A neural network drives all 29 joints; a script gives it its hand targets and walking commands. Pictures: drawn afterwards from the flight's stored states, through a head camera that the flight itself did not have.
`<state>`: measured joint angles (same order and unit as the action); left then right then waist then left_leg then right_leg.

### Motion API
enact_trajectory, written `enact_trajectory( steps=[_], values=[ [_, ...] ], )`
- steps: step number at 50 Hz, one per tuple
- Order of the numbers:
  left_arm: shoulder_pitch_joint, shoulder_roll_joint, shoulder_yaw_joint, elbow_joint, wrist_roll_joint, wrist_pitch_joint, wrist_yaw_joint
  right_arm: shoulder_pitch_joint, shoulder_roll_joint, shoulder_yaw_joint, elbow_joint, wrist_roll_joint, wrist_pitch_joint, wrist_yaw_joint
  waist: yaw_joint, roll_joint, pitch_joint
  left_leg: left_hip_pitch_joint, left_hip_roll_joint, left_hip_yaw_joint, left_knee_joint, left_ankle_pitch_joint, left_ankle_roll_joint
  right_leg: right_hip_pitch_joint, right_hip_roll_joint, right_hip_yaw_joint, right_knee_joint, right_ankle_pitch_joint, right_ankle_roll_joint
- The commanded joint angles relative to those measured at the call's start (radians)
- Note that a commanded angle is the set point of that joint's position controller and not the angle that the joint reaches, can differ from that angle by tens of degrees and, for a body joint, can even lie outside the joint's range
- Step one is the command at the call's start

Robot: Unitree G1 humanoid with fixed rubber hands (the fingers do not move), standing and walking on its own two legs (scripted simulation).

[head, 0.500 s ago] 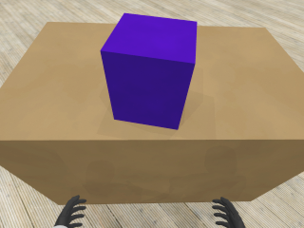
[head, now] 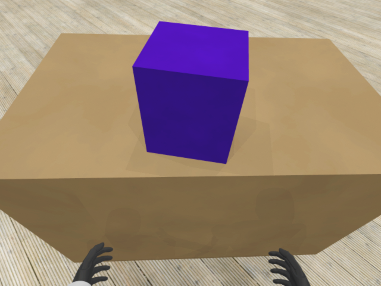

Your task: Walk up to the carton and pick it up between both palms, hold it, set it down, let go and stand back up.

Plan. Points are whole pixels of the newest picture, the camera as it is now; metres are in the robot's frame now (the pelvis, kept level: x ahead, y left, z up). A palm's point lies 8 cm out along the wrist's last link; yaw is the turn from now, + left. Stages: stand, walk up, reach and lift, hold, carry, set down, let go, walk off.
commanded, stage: stand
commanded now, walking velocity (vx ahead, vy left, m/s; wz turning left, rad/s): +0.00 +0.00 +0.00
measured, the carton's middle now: (194, 95) +0.52 -0.01 +0.11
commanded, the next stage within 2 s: none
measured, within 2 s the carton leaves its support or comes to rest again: neither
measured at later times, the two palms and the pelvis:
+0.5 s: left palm out of the picture -0.01 +0.27 -0.12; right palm out of the picture +0.02 -0.24 -0.12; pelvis -0.03 +0.02 +0.00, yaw +2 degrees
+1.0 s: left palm out of the picture -0.08 +0.26 -0.13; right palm out of the picture -0.03 -0.24 -0.14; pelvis -0.05 +0.01 -0.01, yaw +3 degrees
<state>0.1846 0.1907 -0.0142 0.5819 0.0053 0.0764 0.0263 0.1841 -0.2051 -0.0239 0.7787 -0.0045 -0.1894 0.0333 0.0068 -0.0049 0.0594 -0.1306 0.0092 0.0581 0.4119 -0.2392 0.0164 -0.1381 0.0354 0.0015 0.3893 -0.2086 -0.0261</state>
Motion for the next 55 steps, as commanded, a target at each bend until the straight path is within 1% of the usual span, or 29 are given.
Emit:
enact_trajectory(
  steps=[1,2,4,7,9,10,11,13,18,19,21,24,27,28,30,31,32,36,39,40,41,43,45,46,47,48,51,52,55],
  values=[
    [0.082,0.166,0.086,-0.012,0.016,-0.126,-0.019,0.035,-0.149,-0.038,-0.095,-0.002,0.110,-0.039,0.002,0.004,-0.185,0.003,0.117,-0.135,-0.009,0.236,0.030,0.019,-0.148,0.111,0.007,0.248,0.004],
    [0.075,0.158,0.085,-0.007,0.017,-0.132,-0.020,0.051,-0.151,-0.040,-0.092,-0.004,0.113,-0.039,-0.003,-0.019,-0.168,-0.009,0.115,-0.142,-0.014,0.224,0.029,0.006,-0.144,0.108,0.002,0.226,0.003],
    [0.077,0.139,0.077,0.005,0.016,-0.138,-0.021,0.051,-0.149,-0.038,-0.083,-0.001,0.115,-0.036,-0.007,-0.003,-0.094,-0.055,0.115,-0.145,-0.024,0.177,0.023,-0.035,-0.145,0.108,-0.015,0.184,0.005],
    [0.103,0.157,0.082,0.026,0.012,-0.142,-0.021,0.060,-0.151,-0.038,-0.070,-0.007,0.119,-0.032,-0.003,-0.023,-0.053,-0.060,0.115,-0.150,-0.033,0.166,0.024,-0.059,-0.148,0.113,-0.021,0.184,0.004],
    [0.119,0.158,0.084,0.043,0.012,-0.143,-0.021,0.080,-0.154,-0.038,-0.058,-0.009,0.121,-0.033,-0.007,-0.004,-0.043,-0.062,0.108,-0.151,-0.039,0.158,0.023,-0.064,-0.148,0.115,-0.026,0.171,0.006],
    [0.128,0.159,0.082,0.052,0.010,-0.144,-0.020,0.088,-0.158,-0.039,-0.051,-0.009,0.121,-0.033,-0.010,-0.008,-0.035,-0.069,0.109,-0.155,-0.042,0.152,0.024,-0.058,-0.147,0.111,-0.028,0.164,0.007],
    [0.142,0.158,0.080,0.058,0.010,-0.143,-0.020,0.093,-0.161,-0.036,-0.048,-0.007,0.122,-0.033,-0.008,0.007,-0.029,-0.074,0.109,-0.154,-0.048,0.137,0.024,-0.061,-0.147,0.113,-0.026,0.154,0.008],
    [0.164,0.163,0.079,0.078,0.010,-0.141,-0.017,0.110,-0.164,-0.035,-0.037,-0.006,0.125,-0.034,-0.008,0.011,-0.026,-0.080,0.106,-0.162,-0.058,0.101,0.025,-0.056,-0.145,0.110,-0.033,0.109,0.009],
    [0.204,0.179,0.075,0.119,0.006,-0.139,-0.011,0.145,-0.164,-0.032,-0.017,-0.004,0.129,-0.034,-0.010,-0.007,-0.035,-0.093,0.103,-0.177,-0.079,0.025,0.025,-0.056,-0.140,0.106,-0.033,0.042,0.009],
    [0.205,0.174,0.071,0.121,0.006,-0.138,-0.011,0.144,-0.168,-0.031,-0.009,-0.002,0.130,-0.035,-0.007,0.012,-0.030,-0.112,0.102,-0.176,-0.083,0.007,0.026,-0.051,-0.138,0.104,-0.033,0.030,0.009],
    [0.224,0.177,0.067,0.137,0.008,-0.136,-0.008,0.152,-0.170,-0.030,-0.003,0.000,0.131,-0.035,-0.005,0.028,-0.019,-0.138,0.101,-0.186,-0.104,-0.038,0.027,-0.050,-0.136,0.104,-0.026,0.011,0.012],
    [0.252,0.174,0.067,0.164,0.010,-0.133,-0.007,0.164,-0.172,-0.029,0.011,0.001,0.135,-0.037,0.005,0.035,-0.008,-0.165,0.103,-0.202,-0.127,-0.130,0.027,-0.050,-0.131,0.096,-0.021,-0.032,0.015],
    [0.266,0.170,0.060,0.185,0.008,-0.132,-0.006,0.174,-0.172,-0.027,0.023,-0.001,0.137,-0.040,0.001,0.050,0.010,-0.175,0.100,-0.206,-0.134,-0.145,0.025,-0.064,-0.132,0.099,-0.017,-0.039,0.017],
    [0.275,0.175,0.057,0.193,0.008,-0.131,-0.005,0.188,-0.172,-0.026,0.026,0.002,0.139,-0.040,0.000,0.034,0.025,-0.187,0.104,-0.213,-0.142,-0.164,0.028,-0.070,-0.130,0.097,-0.019,-0.058,0.017],
    [0.282,0.169,0.056,0.210,0.010,-0.128,-0.005,0.193,-0.175,-0.028,0.037,0.003,0.144,-0.040,0.002,0.043,0.046,-0.207,0.105,-0.219,-0.152,-0.207,0.027,-0.081,-0.124,0.093,-0.017,-0.080,0.021],
    [0.286,0.169,0.056,0.215,0.008,-0.127,-0.005,0.200,-0.175,-0.028,0.038,0.004,0.146,-0.040,0.000,0.028,0.043,-0.212,0.104,-0.222,-0.155,-0.231,0.026,-0.087,-0.123,0.094,-0.018,-0.101,0.019],
    [0.288,0.168,0.057,0.218,0.008,-0.126,-0.004,0.198,-0.179,-0.029,0.041,0.004,0.147,-0.041,0.001,0.035,0.053,-0.223,0.101,-0.222,-0.157,-0.243,0.024,-0.091,-0.122,0.093,-0.018,-0.104,0.022],
    [0.300,0.165,0.052,0.240,0.006,-0.127,-0.003,0.222,-0.175,-0.028,0.053,0.000,0.149,-0.042,-0.005,0.005,0.039,-0.195,0.096,-0.221,-0.142,-0.225,0.022,-0.111,-0.124,0.098,-0.023,-0.127,0.018],
    [0.310,0.160,0.051,0.256,0.007,-0.125,-0.003,0.221,-0.170,-0.028,0.064,0.000,0.154,-0.043,-0.004,0.019,0.056,-0.199,0.091,-0.221,-0.136,-0.232,0.021,-0.134,-0.128,0.102,-0.031,-0.150,0.018],
    [0.309,0.170,0.052,0.257,0.006,-0.125,-0.002,0.228,-0.164,-0.025,0.067,-0.001,0.154,-0.043,-0.007,-0.002,0.054,-0.191,0.088,-0.217,-0.129,-0.216,0.019,-0.139,-0.128,0.106,-0.035,-0.151,0.016],
    [0.311,0.167,0.050,0.257,0.005,-0.125,-0.002,0.231,-0.171,-0.028,0.068,-0.001,0.155,-0.044,-0.007,-0.006,0.052,-0.191,0.087,-0.212,-0.120,-0.208,0.017,-0.145,-0.130,0.108,-0.042,-0.163,0.015],
    [0.309,0.157,0.048,0.266,0.005,-0.122,-0.001,0.236,-0.167,-0.027,0.073,0.001,0.157,-0.044,-0.009,0.002,0.067,-0.212,0.087,-0.216,-0.122,-0.233,0.017,-0.149,-0.128,0.110,-0.038,-0.179,0.014],
    [0.312,0.155,0.047,0.275,0.004,-0.120,0.000,0.236,-0.164,-0.026,0.082,0.001,0.159,-0.045,-0.006,0.011,0.065,-0.210,0.085,-0.214,-0.114,-0.222,0.016,-0.152,-0.129,0.113,-0.043,-0.181,0.013],
    [0.312,0.164,0.048,0.277,0.005,-0.120,0.001,0.240,-0.162,-0.025,0.083,0.000,0.159,-0.046,-0.010,0.016,0.057,-0.200,0.083,-0.213,-0.110,-0.214,0.016,-0.152,-0.133,0.117,-0.043,-0.180,0.012],
    [0.308,0.166,0.049,0.278,0.003,-0.122,0.001,0.241,-0.159,-0.024,0.089,0.000,0.158,-0.046,-0.010,-0.004,0.054,-0.192,0.084,-0.212,-0.106,-0.182,0.015,-0.152,-0.132,0.116,-0.043,-0.162,0.012],
    [0.308,0.168,0.050,0.278,0.002,-0.122,0.002,0.251,-0.155,-0.022,0.089,0.000,0.157,-0.046,-0.012,-0.022,0.040,-0.181,0.080,-0.211,-0.100,-0.176,0.013,-0.158,-0.133,0.119,-0.049,-0.184,0.011],
    [0.306,0.160,0.046,0.288,0.001,-0.115,0.002,0.251,-0.148,-0.018,0.097,0.000,0.161,-0.048,-0.009,0.009,0.064,-0.198,0.072,-0.203,-0.092,-0.192,0.011,-0.175,-0.133,0.126,-0.059,-0.215,0.007],
    [0.308,0.155,0.044,0.294,0.003,-0.115,0.002,0.246,-0.149,-0.019,0.102,-0.001,0.161,-0.048,-0.006,0.021,0.064,-0.194,0.075,-0.205,-0.092,-0.182,0.011,-0.176,-0.133,0.123,-0.054,-0.194,0.008],
    [0.303,0.164,0.047,0.298,0.002,-0.115,0.003,0.253,-0.152,-0.015,0.107,-0.002,0.160,-0.051,-0.010,-0.003,0.036,-0.175,0.076,-0.209,-0.081,-0.149,0.008,-0.159,-0.135,0.123,-0.051,-0.168,0.007]
  ],
)
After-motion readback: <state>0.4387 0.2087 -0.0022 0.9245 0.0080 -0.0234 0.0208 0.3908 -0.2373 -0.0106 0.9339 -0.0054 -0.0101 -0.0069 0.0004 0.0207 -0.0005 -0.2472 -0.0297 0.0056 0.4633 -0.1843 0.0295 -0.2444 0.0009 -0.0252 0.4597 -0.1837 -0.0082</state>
